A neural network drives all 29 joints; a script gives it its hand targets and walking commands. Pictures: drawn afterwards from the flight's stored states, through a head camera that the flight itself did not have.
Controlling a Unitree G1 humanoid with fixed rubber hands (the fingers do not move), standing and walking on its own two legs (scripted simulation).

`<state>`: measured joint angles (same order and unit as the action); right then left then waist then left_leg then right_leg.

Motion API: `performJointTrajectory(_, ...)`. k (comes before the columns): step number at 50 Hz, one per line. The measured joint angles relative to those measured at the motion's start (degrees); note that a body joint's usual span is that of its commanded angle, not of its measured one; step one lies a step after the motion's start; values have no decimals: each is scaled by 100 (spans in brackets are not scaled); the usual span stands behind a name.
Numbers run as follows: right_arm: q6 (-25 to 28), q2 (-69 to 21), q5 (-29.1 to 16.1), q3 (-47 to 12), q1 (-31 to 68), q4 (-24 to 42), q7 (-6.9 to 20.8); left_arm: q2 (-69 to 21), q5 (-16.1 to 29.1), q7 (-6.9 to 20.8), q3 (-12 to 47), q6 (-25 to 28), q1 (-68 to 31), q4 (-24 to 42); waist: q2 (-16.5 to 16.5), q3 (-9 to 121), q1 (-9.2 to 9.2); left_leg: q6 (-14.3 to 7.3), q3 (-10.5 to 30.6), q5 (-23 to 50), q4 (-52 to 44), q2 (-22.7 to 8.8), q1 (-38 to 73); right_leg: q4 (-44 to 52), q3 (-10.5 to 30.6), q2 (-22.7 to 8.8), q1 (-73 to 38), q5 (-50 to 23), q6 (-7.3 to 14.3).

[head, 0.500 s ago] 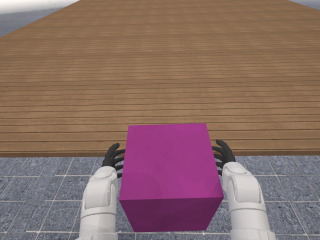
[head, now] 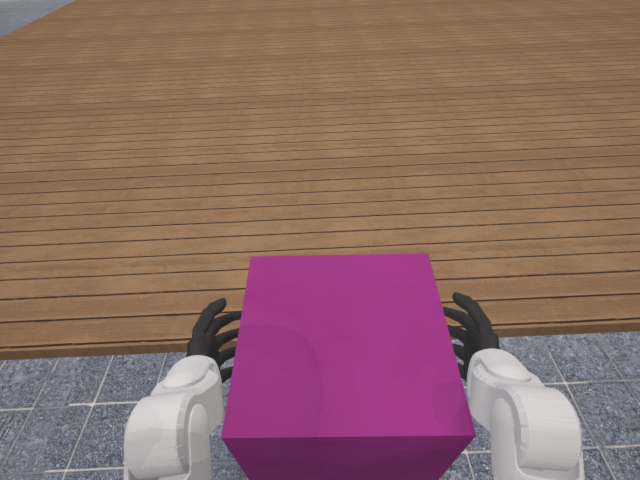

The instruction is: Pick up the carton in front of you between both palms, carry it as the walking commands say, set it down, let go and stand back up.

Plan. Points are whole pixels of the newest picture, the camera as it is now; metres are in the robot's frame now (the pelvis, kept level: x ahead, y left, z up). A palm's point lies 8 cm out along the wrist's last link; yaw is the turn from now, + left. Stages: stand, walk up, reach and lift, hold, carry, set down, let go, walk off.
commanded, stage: carry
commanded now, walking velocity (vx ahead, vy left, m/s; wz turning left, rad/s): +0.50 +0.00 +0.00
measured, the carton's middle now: (340, 382) +0.26 -0.01 +0.03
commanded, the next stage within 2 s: none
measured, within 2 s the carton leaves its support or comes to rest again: neither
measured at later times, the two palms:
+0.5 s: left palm (249, 152) +0.59 +0.11 +0.16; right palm (427, 141) +0.61 -0.19 +0.15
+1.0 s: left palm (256, 89) +1.02 +0.14 +0.10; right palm (374, 82) +1.01 -0.16 +0.11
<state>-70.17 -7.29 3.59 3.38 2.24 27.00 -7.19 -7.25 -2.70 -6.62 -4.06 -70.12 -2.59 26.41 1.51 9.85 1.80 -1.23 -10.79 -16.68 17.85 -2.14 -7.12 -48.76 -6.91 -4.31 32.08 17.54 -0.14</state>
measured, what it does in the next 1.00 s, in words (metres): walks ahead: right foot, then left foot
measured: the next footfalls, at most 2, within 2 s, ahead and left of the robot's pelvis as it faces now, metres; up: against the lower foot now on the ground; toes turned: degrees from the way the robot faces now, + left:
right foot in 0.16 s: +0.28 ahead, -0.13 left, +0.00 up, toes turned -11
left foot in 0.68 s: +0.62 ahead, +0.06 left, +0.00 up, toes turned +9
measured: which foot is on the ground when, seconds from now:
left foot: down 0.00-0.18, up 0.20-0.66, down 0.68-1.00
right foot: up 0.00-0.14, down 0.16-0.70, up 0.72-1.00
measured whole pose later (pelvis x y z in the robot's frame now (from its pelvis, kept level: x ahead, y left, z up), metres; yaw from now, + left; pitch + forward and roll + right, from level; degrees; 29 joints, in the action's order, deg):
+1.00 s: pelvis +0.63 +0.00 -0.01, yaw +1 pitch +6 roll -2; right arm -65.1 -4.8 0.9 17.4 39.1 5.3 -9.6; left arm -5.0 -2.6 -9.3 -17.5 -66.7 -39.3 6.9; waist -0.1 -4.3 2.9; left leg -5.5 -8.7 -20.3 29.7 0.4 -16.2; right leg -75.8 -3.0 -3.6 50.2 19.2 4.1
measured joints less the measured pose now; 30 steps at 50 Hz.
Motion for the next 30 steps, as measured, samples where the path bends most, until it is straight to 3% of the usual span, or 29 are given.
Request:
performJointTrajectory(4,-73,2,-67,29,103,77,-19,-2,-33,-3,11,-46,1,154,-14,-62,79,206,39,-337,-198,-104,646,1298,-239,9,120,-696,10)
performJointTrajectory(7,-157,0,-97,47,198,196,-31,-1,-30,-17,1,-110,-48,302,5,-148,52,413,108,-920,208,-265,1004,1887,-559,115,-177,-969,103)
performJointTrajectory(9,-187,3,-114,137,310,286,-39,-7,-12,-33,8,-102,-203,298,104,-229,-56,419,237,-1327,1446,-522,716,1612,-736,193,-274,-1102,400)
performJointTrajectory(11,-231,-3,-123,237,387,319,-42,-13,4,-53,13,-118,-350,222,74,-352,-185,292,671,-1129,3397,-473,-191,1324,-801,179,-339,-726,586)
performJointTrajectory(13,-298,-9,-119,248,462,406,-43,-20,35,-72,-22,-177,-409,316,9,-495,-260,122,833,-777,4681,-365,-1077,1564,-832,174,-628,-594,571)
performJointTrajectory(15,-324,-27,-112,251,621,476,-43,-28,69,-88,-106,-208,-508,454,-20,-593,-322,26,808,-330,5017,-374,-1773,1953,-837,215,-963,-615,543)
performJointTrajectory(20,-282,-84,-57,432,1273,390,-46,-67,136,-101,-447,-202,-1159,407,-90,-582,-420,18,668,369,4187,-424,-2788,2721,-732,284,-1744,-545,494)
performJointTrajectory(25,-396,162,-63,589,2027,-280,-127,196,197,-157,-573,-301,-2025,-391,-80,-426,-439,43,524,1017,2990,-406,-3143,3134,-593,339,-2492,-237,364)
performJointTrajectory(30,-518,393,-171,798,2693,-1053,-213,365,227,-246,-682,-400,-2765,-1248,-44,-428,-391,-115,284,1399,1960,-258,-3027,3126,-497,383,-3185,381,154)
